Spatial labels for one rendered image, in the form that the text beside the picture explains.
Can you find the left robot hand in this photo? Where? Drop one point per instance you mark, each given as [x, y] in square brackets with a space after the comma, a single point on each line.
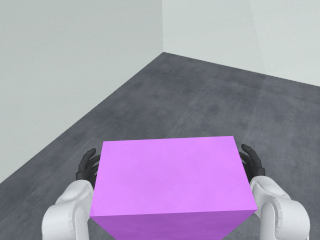
[86, 171]

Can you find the robot left forearm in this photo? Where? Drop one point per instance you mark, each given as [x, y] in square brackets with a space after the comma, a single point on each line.
[68, 218]

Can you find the right robot hand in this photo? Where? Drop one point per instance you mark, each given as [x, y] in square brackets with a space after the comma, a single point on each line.
[252, 166]

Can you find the robot right forearm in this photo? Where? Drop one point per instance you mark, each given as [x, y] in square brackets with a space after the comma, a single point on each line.
[280, 217]

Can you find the carton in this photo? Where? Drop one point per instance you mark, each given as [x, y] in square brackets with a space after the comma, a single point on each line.
[171, 189]

